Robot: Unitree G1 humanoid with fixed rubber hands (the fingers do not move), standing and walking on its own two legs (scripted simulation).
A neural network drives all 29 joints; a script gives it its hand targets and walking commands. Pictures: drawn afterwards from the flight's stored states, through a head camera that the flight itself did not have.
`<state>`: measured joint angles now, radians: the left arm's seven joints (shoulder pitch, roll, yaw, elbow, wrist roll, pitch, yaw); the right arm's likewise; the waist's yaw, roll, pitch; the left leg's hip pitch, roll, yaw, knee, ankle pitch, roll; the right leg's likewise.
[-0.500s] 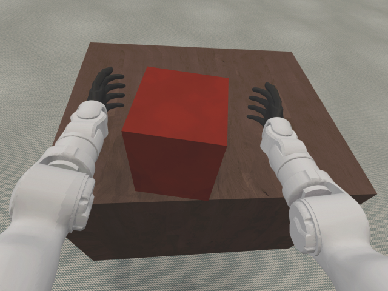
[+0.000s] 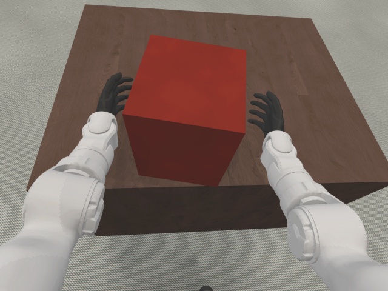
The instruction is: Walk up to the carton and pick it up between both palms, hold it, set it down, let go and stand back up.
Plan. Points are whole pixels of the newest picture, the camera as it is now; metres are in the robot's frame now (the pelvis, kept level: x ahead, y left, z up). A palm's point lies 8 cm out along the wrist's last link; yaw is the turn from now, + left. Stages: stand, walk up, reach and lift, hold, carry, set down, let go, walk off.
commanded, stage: reach and lift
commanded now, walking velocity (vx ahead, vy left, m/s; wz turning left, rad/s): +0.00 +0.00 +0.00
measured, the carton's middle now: (187, 118) +0.50 -0.02 +0.01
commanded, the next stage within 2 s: none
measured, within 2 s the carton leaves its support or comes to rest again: neither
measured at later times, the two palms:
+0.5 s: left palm (120, 113) +0.49 +0.12 +0.05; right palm (257, 135) +0.43 -0.17 +0.03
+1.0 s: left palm (122, 120) +0.47 +0.12 +0.05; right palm (260, 140) +0.42 -0.17 +0.03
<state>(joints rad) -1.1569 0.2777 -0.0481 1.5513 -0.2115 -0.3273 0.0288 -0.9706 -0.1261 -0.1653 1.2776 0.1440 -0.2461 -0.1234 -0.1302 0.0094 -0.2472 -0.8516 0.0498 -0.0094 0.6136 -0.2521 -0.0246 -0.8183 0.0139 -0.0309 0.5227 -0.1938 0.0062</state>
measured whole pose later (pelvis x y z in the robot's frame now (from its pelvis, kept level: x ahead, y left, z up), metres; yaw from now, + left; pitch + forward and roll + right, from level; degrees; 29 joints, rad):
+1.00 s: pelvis +0.02 +0.00 +0.02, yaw +2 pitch +20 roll -1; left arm -0.95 0.03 0.54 1.30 0.42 -0.37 0.04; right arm -0.76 0.14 -0.81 1.01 -0.59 -0.39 -0.08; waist -0.09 0.01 -0.11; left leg -0.53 0.03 -0.02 0.37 -0.18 -0.02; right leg -0.50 0.00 -0.05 0.28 -0.13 0.01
